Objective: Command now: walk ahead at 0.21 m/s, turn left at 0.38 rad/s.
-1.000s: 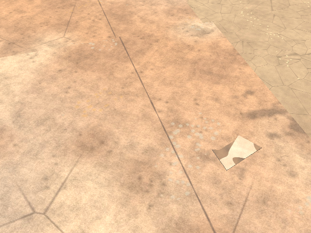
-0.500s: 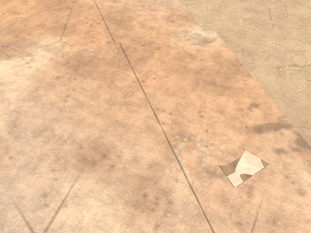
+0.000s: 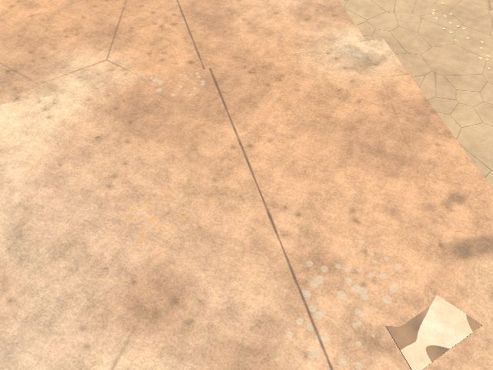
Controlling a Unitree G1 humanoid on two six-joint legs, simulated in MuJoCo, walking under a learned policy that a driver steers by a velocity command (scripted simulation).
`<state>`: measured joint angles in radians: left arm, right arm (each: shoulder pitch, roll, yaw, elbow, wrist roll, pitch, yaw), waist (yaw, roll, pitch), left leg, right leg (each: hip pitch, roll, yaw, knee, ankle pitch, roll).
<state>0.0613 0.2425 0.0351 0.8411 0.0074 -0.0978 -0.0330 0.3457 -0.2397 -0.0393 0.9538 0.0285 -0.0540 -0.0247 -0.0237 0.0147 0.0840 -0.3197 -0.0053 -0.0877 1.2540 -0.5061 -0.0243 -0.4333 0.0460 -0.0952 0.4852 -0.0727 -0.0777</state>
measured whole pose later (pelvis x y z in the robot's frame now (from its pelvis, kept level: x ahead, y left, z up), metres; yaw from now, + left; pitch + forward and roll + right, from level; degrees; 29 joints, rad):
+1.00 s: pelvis +0.55 +0.32 -0.02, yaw +37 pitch +0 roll -1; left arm 0.16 0.30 0.04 0.76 0.02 -0.05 -0.02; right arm 0.35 -0.33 -0.06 0.89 -0.03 -0.08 0.01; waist 0.01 0.03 0.06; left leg -0.01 -0.09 -0.09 1.06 -0.38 0.10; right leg -0.53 0.08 -0.09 0.67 -0.15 -0.11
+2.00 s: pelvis +1.35 +0.64 -0.01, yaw -12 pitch +2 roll -1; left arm 0.33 0.29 0.02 0.85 0.05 -0.12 -0.07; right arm 0.17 -0.25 0.03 0.62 -0.09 -0.09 0.01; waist 0.00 -0.01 0.06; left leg -0.63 0.07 -0.17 1.29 -0.39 -0.11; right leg -0.35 0.21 -0.03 0.63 -0.29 -0.18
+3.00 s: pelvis +1.59 +0.61 -0.09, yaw +17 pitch +2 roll +0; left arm 0.19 0.25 0.06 0.67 0.02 0.02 0.07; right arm 0.20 -0.32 -0.09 0.59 0.01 0.08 -0.02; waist 0.00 0.04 0.00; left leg -0.65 0.05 -0.01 1.12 -0.25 -0.12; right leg -0.29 -0.07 -0.13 0.48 -0.23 -0.01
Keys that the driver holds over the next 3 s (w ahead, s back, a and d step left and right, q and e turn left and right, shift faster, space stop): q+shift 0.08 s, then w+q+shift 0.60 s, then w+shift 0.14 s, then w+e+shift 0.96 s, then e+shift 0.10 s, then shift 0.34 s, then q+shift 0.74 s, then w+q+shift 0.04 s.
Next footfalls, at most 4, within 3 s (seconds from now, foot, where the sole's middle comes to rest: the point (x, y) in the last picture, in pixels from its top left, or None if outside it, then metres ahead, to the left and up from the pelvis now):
0.50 left None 0.24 0.21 -0.76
0.94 right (125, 267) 0.72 0.37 -0.76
1.38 left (15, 202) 0.96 0.75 -0.76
1.82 right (83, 105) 1.40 0.61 -0.76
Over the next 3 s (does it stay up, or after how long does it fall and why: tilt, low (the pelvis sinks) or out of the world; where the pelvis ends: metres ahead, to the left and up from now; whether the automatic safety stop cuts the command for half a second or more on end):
stays up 1.59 0.61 -0.09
